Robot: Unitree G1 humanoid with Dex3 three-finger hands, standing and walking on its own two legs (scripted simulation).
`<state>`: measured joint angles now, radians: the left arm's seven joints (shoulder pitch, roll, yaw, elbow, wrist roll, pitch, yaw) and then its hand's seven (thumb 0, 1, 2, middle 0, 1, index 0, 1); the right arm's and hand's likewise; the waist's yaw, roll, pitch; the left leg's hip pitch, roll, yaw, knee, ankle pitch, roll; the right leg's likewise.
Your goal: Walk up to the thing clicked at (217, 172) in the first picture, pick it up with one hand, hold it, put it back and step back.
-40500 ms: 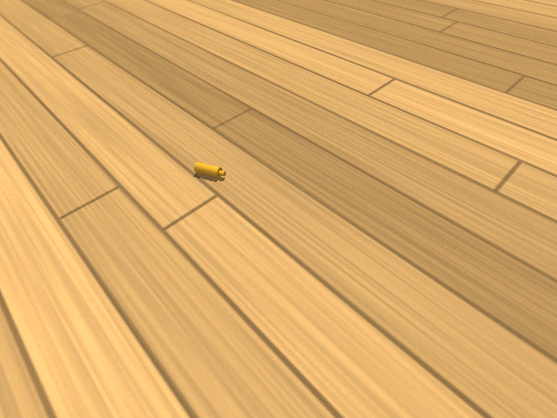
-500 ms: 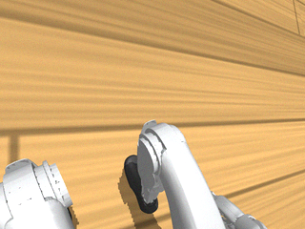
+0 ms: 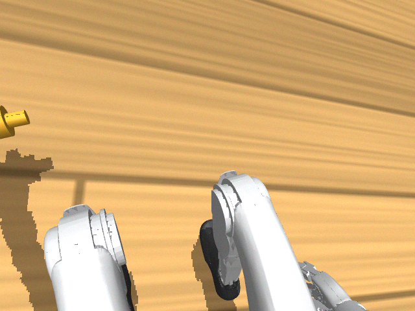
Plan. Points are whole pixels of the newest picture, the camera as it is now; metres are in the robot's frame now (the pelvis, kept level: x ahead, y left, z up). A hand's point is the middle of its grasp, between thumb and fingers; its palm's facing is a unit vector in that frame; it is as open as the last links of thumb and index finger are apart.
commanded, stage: settle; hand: left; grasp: from above
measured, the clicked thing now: out of the picture +0.47 +0.36 -0.19
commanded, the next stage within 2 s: lift in 0.04 s
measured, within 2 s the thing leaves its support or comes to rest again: neither
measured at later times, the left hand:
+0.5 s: hand out of the picture +0.42 +0.37 -0.09, palm faces -0.46 -0.15 -0.88, open 8.5 cm
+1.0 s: hand out of the picture +0.36 +0.34 +0.10, palm faces -0.40 -0.17 -0.90, open 8.5 cm
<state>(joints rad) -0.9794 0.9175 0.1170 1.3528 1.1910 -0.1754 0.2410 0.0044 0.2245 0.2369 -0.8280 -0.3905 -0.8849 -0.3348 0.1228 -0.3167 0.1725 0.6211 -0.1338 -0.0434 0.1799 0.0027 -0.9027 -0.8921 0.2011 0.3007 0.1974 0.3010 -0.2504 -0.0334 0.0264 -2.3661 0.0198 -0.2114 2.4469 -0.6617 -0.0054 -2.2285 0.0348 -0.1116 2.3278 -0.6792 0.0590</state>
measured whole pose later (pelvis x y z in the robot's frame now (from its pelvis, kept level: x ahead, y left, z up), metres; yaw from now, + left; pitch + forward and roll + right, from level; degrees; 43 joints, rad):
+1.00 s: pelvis -0.01 +0.00 +0.18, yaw +8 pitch +30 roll -6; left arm -0.52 0.63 0.01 0.71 0.97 -0.04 0.01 0.00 0.25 0.24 -0.77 -0.46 -0.82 -0.42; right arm 0.12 -0.25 0.00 0.64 0.01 0.06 0.02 0.01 -0.90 -0.89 0.20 0.30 0.20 0.30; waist -0.09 0.04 -0.15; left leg -1.79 0.04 -0.08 1.86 -0.60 0.00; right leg -1.71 0.00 -0.04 1.80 -0.62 0.04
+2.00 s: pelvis +0.07 +0.01 +0.42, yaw +10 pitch +9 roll -1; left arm -0.35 0.36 -0.19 0.86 0.96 0.08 0.15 0.00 0.23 0.28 -0.77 -0.47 -0.82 -0.43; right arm 0.25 -0.24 -0.04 0.77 0.05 -0.01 -0.05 0.01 -0.89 -0.89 0.20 0.30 0.20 0.30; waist -0.05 0.04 -0.07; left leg -0.58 0.04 0.02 0.77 -0.35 -0.01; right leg -0.55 -0.01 0.02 0.75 -0.35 0.03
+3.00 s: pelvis +0.07 +0.00 +0.45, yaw +9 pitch +1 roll +0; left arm -0.27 0.37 -0.23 0.68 0.97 0.08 0.00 -0.01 0.22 0.31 -0.76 -0.51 -0.80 -0.47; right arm 0.19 -0.25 -0.03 0.71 0.07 0.06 -0.04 0.01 -0.90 -0.89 0.20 0.30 0.20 0.30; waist 0.01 0.05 -0.02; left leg -0.30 0.04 0.04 0.51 -0.23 -0.02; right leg -0.30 -0.01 0.03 0.53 -0.25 0.02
